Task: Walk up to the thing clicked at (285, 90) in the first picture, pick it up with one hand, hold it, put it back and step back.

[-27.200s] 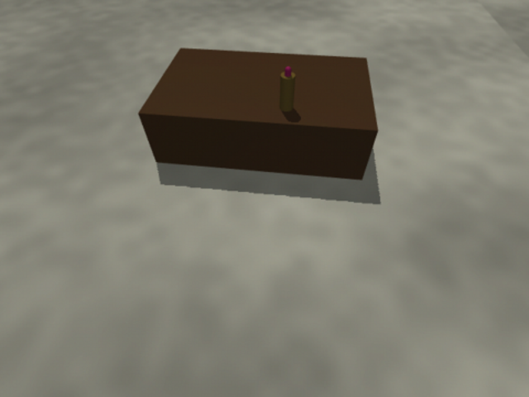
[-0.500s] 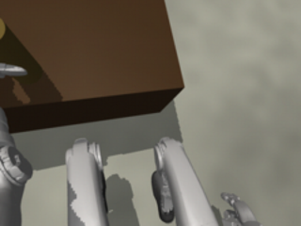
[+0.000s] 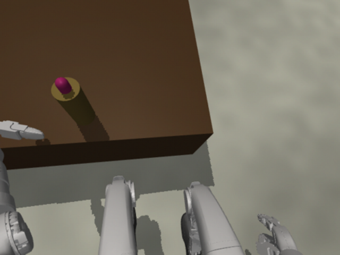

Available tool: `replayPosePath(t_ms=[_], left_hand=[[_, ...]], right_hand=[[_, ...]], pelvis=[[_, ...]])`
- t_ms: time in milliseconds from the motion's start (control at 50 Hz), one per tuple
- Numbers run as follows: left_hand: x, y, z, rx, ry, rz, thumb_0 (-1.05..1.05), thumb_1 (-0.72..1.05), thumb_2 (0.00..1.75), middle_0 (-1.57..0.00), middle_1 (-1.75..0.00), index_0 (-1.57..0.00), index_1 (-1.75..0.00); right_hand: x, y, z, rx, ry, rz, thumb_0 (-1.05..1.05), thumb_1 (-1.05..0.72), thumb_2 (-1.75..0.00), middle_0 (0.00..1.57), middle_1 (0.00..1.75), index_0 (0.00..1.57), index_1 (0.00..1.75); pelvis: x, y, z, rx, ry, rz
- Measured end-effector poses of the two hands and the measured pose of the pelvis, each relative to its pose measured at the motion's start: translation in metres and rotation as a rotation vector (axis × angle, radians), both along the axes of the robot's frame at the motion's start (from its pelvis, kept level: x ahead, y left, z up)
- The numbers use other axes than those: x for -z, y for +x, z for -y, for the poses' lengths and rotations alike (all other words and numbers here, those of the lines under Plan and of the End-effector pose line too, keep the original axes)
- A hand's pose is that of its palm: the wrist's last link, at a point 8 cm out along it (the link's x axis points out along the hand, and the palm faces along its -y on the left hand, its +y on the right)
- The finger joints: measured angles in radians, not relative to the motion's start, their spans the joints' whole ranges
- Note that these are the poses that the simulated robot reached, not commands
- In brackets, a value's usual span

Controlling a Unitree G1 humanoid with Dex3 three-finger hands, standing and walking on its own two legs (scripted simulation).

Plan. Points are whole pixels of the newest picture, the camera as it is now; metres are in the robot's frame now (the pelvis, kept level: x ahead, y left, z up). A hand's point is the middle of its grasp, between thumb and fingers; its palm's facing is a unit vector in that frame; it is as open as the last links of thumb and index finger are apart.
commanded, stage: home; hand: left
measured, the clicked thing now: (74, 101) +0.49 +0.27 -0.12
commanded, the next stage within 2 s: none
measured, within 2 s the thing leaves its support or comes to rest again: neither
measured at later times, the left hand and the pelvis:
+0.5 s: hand (3, 155) +0.30 +0.30 +0.05, palm faces +0.29 -0.89 -0.34, open 17.1 cm; pelvis +0.04 +0.02 +0.15, yaw +4 degrees
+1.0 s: hand (43, 233) +0.19 +0.20 +0.10, palm faces +0.24 -0.93 -0.27, open 17.1 cm; pelvis +0.04 -0.01 +0.17, yaw +7 degrees
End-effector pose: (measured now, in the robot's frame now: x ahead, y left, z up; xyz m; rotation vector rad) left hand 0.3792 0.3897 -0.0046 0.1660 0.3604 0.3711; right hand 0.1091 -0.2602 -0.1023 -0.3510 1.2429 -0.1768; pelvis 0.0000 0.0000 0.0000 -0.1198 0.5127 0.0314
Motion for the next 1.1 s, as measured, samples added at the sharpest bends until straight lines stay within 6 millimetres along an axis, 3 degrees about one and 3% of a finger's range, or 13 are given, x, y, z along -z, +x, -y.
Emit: replayPosePath(t_ms=[60,180,260,320,420,540,700,860,940,1100], left_hand=[[-0.011,-0.016,-0.01,-0.064,0.031,-0.078,-0.02,-0.5,0.03,-0.08,-0.06,-0.1,-0.04],[-0.066,-0.03,-0.043,-0.228,0.114,-0.091,-0.02,-0.49,0.06,-0.08,-0.06,-0.09,-0.05],[-0.087,-0.039,-0.045,-0.24,0.129,-0.155,-0.02,-0.5,0.07,-0.07,-0.06,-0.07,-0.06],[-0.087,-0.052,-0.03,-0.199,0.118,-0.243,-0.01,-0.5,0.07,-0.06,-0.06,-0.06,-0.06],[-0.079,-0.082,0.015,-0.118,0.045,-0.344,-0.01,-0.49,0.09,-0.06,-0.06,-0.06,-0.06],[-0.092,-0.12,0.061,-0.068,-0.005,-0.351,-0.01,-0.47,0.1,-0.07,-0.07,-0.07,-0.07],[-0.129,-0.164,0.102,0.006,0.004,-0.301,-0.01,-0.5,0.08,-0.07,-0.06,-0.06,-0.06],[-0.132,-0.218,0.149,0.03,-0.078,-0.37,-0.01,-0.48,0.09,-0.07,-0.06,-0.07,-0.06],[-0.132,-0.225,0.151,0.004,-0.079,-0.374,-0.01,-0.48,0.1,-0.07,-0.07,-0.07,-0.07],[-0.142,-0.206,0.156,0.009,-0.053,-0.328,-0.01,-0.48,0.09,-0.06,-0.06,-0.06,-0.06]], right_hand=[[-0.026,0.01,-0.001,-0.016,-0.013,-0.001,0.01,-0.9,-0.9,0.21,0.3,0.2,0.3],[-0.079,0.026,-0.004,-0.042,-0.044,0.04,0.01,-0.9,-0.9,0.2,0.3,0.2,0.3],[-0.104,0.034,-0.007,-0.045,-0.039,0.074,0.01,-0.9,-0.9,0.2,0.3,0.2,0.3],[-0.118,0.037,-0.012,-0.036,-0.017,0.095,0.01,-0.9,-0.9,0.2,0.3,0.2,0.3],[-0.138,0.041,-0.024,-0.015,0.021,0.127,0.01,-0.9,-0.9,0.2,0.3,0.2,0.3],[-0.167,0.055,-0.041,-0.004,0.038,0.229,0.01,-0.9,-0.9,0.2,0.3,0.2,0.3],[-0.189,0.092,-0.055,-0.041,0.089,0.408,0.01,-0.9,-0.9,0.2,0.3,0.2,0.3],[-0.2,0.123,-0.06,-0.1,0.127,0.513,0.01,-0.9,-0.9,0.2,0.3,0.2,0.3],[-0.205,0.129,-0.054,-0.131,0.105,0.537,0.01,-0.9,-0.9,0.21,0.3,0.2,0.3],[-0.205,0.124,-0.036,-0.117,0.078,0.555,0.02,-0.9,-0.9,0.2,0.3,0.2,0.3]], pelvis=[[-0.023,0.004,-0.001,-0.015,0.005,0.024],[-0.067,0.017,-0.002,-0.044,0.013,0.076],[-0.09,0.026,-0.008,-0.054,0.015,0.113],[-0.106,0.032,-0.013,-0.055,0.023,0.142],[-0.13,0.038,-0.019,-0.054,0.04,0.199],[-0.153,0.045,-0.019,-0.057,0.062,0.279],[-0.166,0.047,-0.016,-0.059,0.085,0.346],[-0.169,0.047,-0.006,-0.067,0.105,0.379],[-0.168,0.045,0.003,-0.078,0.112,0.392],[-0.168,0.047,0.01,-0.081,0.116,0.398]])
